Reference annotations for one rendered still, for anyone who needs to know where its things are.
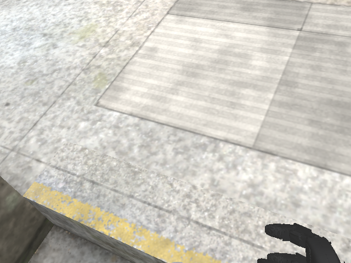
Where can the right robot hand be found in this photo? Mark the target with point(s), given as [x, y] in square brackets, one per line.
[318, 249]

